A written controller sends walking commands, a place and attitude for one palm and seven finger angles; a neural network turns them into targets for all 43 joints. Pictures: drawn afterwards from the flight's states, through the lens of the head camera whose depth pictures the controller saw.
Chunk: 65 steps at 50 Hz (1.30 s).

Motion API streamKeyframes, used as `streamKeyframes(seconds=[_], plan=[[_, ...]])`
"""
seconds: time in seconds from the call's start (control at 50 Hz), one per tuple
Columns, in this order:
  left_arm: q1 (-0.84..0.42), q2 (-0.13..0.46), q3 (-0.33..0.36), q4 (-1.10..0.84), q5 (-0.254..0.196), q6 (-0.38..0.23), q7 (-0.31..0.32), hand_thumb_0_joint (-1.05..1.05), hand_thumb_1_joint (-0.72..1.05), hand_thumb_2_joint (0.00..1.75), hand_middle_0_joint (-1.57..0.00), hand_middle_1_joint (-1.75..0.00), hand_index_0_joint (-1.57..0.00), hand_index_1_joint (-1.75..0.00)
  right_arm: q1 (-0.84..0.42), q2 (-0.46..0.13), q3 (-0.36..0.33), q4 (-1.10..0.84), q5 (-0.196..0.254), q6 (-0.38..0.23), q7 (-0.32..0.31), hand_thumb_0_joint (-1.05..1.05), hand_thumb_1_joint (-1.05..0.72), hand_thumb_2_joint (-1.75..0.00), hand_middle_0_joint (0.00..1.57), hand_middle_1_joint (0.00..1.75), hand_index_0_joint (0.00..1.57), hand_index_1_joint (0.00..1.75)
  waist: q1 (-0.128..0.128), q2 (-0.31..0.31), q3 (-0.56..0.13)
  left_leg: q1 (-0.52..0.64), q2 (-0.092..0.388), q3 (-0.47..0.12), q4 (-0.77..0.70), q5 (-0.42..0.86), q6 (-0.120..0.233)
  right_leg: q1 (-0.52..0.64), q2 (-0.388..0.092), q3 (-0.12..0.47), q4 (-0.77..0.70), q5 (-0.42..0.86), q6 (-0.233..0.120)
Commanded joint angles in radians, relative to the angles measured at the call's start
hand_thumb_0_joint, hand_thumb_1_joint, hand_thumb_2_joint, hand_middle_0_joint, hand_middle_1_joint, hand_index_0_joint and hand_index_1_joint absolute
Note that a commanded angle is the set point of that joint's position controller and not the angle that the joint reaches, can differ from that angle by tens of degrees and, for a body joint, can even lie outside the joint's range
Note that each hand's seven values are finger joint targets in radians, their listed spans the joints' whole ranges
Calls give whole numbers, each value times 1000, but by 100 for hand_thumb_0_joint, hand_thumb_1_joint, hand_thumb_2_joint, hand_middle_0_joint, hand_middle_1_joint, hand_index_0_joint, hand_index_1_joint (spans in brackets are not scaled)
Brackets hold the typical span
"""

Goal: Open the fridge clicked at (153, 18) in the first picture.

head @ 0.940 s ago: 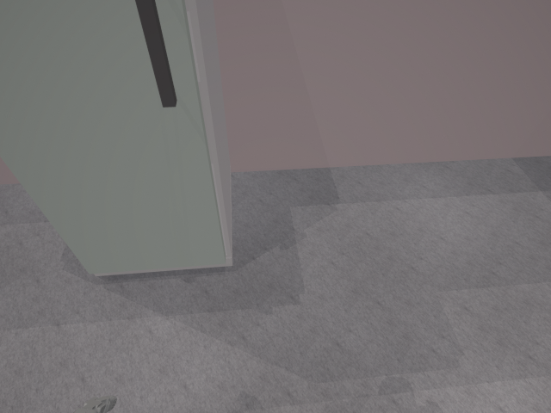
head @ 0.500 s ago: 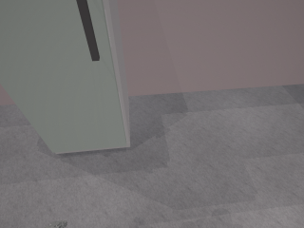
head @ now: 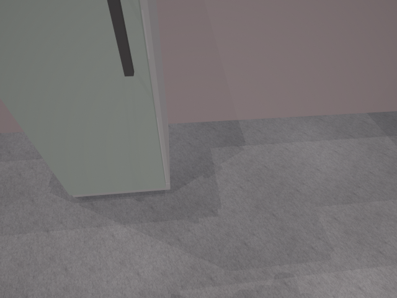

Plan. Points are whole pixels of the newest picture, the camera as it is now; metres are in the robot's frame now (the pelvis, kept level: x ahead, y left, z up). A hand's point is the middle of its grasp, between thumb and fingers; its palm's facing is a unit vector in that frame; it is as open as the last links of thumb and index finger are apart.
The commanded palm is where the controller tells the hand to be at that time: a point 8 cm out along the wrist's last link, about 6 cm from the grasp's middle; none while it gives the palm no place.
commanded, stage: look at it before walking up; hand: right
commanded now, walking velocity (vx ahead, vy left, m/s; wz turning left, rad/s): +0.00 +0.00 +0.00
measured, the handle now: (120, 22) +0.75 +0.27 +0.21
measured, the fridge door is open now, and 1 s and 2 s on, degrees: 0 0 0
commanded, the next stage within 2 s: walk to a spot facing it in 0.60 s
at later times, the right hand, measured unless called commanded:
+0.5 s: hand out of the picture +0.09 -0.24 -0.15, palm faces -0.03 +0.94 -0.33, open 7.4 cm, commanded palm none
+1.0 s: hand out of the picture +0.08 -0.21 -0.18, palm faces -0.11 +0.95 -0.28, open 7.4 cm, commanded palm none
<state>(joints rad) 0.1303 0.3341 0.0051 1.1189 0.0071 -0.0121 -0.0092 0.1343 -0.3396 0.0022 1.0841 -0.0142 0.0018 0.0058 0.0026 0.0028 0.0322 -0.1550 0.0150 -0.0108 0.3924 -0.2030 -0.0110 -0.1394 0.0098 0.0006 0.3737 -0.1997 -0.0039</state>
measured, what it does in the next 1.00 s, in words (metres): stands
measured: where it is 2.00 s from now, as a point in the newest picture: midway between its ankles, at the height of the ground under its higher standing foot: outside the picture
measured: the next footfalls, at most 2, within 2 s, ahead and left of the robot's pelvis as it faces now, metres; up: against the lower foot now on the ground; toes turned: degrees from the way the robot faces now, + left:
right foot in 1.62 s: +0.26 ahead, +0.00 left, +0.00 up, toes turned +6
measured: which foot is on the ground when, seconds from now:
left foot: down 0.00-1.00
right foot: down 0.00-1.00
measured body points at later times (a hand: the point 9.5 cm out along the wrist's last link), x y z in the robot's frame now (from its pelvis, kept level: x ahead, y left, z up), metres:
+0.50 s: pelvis +0.01 +0.01 +0.00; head +0.02 +0.01 +0.45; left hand +0.09 +0.30 -0.13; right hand +0.09 -0.29 -0.13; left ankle +0.01 +0.13 -0.75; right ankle +0.00 -0.12 -0.75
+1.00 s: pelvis +0.00 +0.01 -0.01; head +0.02 +0.01 +0.44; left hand +0.06 +0.28 -0.15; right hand +0.09 -0.25 -0.15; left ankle +0.01 +0.13 -0.74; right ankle +0.00 -0.12 -0.75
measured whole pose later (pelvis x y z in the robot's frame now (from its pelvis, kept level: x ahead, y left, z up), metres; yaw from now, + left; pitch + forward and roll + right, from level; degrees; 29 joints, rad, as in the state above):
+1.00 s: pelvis +0.00 +0.01 -0.01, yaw +6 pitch -1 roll -1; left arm 0.13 0.25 0.02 1.02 0.01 0.02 0.02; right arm 0.19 -0.27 -0.02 1.01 -0.02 0.06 0.01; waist -0.01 0.02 0.07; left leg -0.27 -0.04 -0.11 0.57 -0.27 0.00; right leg -0.20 -0.04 -0.10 0.52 -0.30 0.01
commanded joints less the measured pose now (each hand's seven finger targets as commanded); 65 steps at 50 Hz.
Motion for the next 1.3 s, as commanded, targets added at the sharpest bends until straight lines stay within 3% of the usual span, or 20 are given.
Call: streamKeyframes(seconds=[0.0, 0.24, 0.7, 0.72, 0.76, 0.86, 0.94, 0.98, 1.0, 1.02, 1.04, 1.08, 1.1, 1.12, 1.14, 1.16, 1.18, 1.2, 1.24, 1.28], plan=[[-60, 207, 37, -69, 3, -22, 18, 0, 90, 90, -20, -30, -20, -30, -43, -200, -37, -65, 2, -27, -16, 0, -90, -90, 20, 30, 20, 30, -5, 1, -31, -13, 104, -96, -79, 20, 38, -18, -121, 107, -81, 42, -25], [-61, 204, 37, -66, 2, -23, 20, 0, 90, 90, -20, -30, -20, -30, -38, -201, -39, -61, 2, -33, -19, 0, -90, -90, 20, 30, 20, 30, -4, 7, -72, 18, 110, -94, -69, 135, 41, 18, -127, 93, -60, 132, -22], [-70, 209, 35, -69, 3, -23, 26, 0, 90, 90, -20, -30, -20, -30, -45, -207, -41, -62, 3, -33, -19, 0, -90, -90, 20, 30, 20, 30, -4, 5, -75, 32, 107, -100, -66, 237, 45, 61, -135, 75, -60, 200, -16], [-59, 190, 36, -69, 3, -20, 28, 0, 90, 90, -20, -30, -20, -30, -40, -189, -42, -67, 3, -26, -19, 0, -90, -90, 20, 30, 20, 30, -1, 5, -69, 13, 104, -106, -53, 252, 43, 65, -138, 58, -44, 197, -12], [-8, 95, 23, -67, 5, -5, 31, 0, 90, 90, -20, -30, -20, -30, 6, -106, -31, -63, 4, -2, -24, 0, -90, -90, 20, 30, 20, 30, 1, 7, -65, -10, 104, -115, -10, 309, 36, 54, -141, 19, 3, 211, 4], [26, 100, 50, -125, 6, 21, 43, 0, 90, 90, -20, -30, -20, -30, 33, -110, -53, -124, -3, 28, -19, 0, -90, -90, 20, 30, 20, 30, 6, 12, -50, -101, 78, -154, 85, 326, 44, 23, -163, -18, 77, 146, 2], [22, 102, 62, -159, 7, 21, 43, 0, 90, 90, -20, -30, -20, -30, 46, -73, -56, -158, -6, 33, -13, 0, -90, -90, 20, 30, 20, 30, 4, -58, -53, -149, 22, -120, 180, 202, 31, -15, -211, 27, 44, 75, -35], [19, 131, 72, -165, 13, 18, 40, 0, 90, 90, -20, -30, -20, -30, 86, -43, -60, -163, -8, 38, 3, 0, -90, -90, 20, 30, 20, 30, -7, -154, -57, -188, -40, -43, 309, -116, 16, -23, -306, 114, -53, -158, -91], [13, 145, 79, -167, 15, 15, 38, 0, 90, 90, -20, -30, -20, -30, 88, -29, -65, -171, -12, 43, 12, 0, -90, -90, 20, 30, 20, 30, -5, -195, -35, -209, -45, 10, 424, -251, 6, -59, -374, 170, -122, -285, -134], [8, 149, 84, -176, 16, 9, 37, 0, 90, 90, -20, -30, -20, -30, 76, -26, -73, -185, -14, 46, 19, 0, -90, -90, 20, 30, 20, 30, 0, -210, -15, -234, -12, 4, 480, -299, 3, -81, -410, 204, -162, -341, -162], [-5, 150, 86, -181, 16, 5, 38, 0, 90, 90, -20, -30, -20, -30, 76, -32, -80, -194, -16, 45, 26, 0, -90, -90, 20, 30, 20, 30, -10, -192, 3, -219, 22, -24, 474, -309, 11, -119, -430, 212, -161, -371, -166], [-33, 137, 87, -183, 25, 2, 36, 0, 90, 90, -20, -30, -20, -30, 153, 2, -85, -173, -19, 30, 38, 0, -90, -90, 20, 30, 20, 30, -54, -133, 33, -81, 18, 12, 301, -262, 20, -212, -374, 102, -42, -364, -109], [-37, 116, 82, -177, 27, 7, 33, 0, 90, 90, -20, -30, -20, -30, 251, 12, -85, -136, -20, 20, 36, 0, -90, -90, 20, 30, 20, 30, -96, -49, 25, 48, -20, 49, 161, -200, 26, -291, -302, 15, 124, -380, -63], [-19, 43, 71, -189, 17, 13, 28, 0, 90, 90, -20, -30, -20, -30, 338, -45, -94, -110, -29, 4, 24, 0, -90, -90, 20, 30, 20, 30, -119, 228, 38, 119, 98, -190, -77, -342, 72, -441, -151, -125, 444, -446, 8], [-76, -24, 52, -239, 16, 8, 21, 0, 90, 90, -20, -30, -20, -30, 397, -124, -100, -92, -21, -8, 3, 0, -90, -90, 20, 30, 20, 30, -133, 448, 91, 98, 300, -595, -251, -347, 163, -652, -34, -132, 730, -485, 41], [-115, 7, 57, -253, 21, 2, 15, 0, 90, 90, -20, -30, -20, -30, 404, -91, -96, -96, -9, -13, -14, 0, -90, -90, 20, 30, 20, 30, -130, 271, 111, 54, 318, -579, -269, -326, 204, -639, -81, -5, 786, -365, 18], [-73, 11, 64, -232, 17, -1, 11, 0, 90, 90, -20, -30, -20, -30, 332, -61, -92, -108, -9, -20, -16, 0, -90, -90, 20, 30, 20, 30, -75, 196, 94, 30, 280, -514, -264, -387, 206, -603, -110, 5, 796, -264, 10], [-61, 5, 66, -213, 20, -5, 8, 0, 90, 90, -20, -30, -20, -30, 288, -39, -85, -116, -8, -27, -16, 0, -90, -90, 20, 30, 20, 30, -56, 146, 89, -12, 249, -484, -242, -357, 209, -568, -121, -5, 808, -222, 15], [-2, -16, 70, -182, 27, -2, 4, 0, 90, 90, -20, -30, -20, -30, 239, 10, -73, -122, -10, -44, -20, 0, -90, -90, 20, 30, 20, 30, -9, 63, 77, -36, 210, -351, -219, -205, 210, -517, -135, -14, 803, -131, 30], [13, -45, 67, -172, 26, 0, 4, 0, 90, 90, -20, -30, -20, -30, 274, 24, -67, -104, -9, -55, -19, 0, -90, -90, 20, 30, 20, 30, -4, 40, 62, -16, 174, -277, -195, -28, 204, -504, -126, -37, 777, -86, 41]])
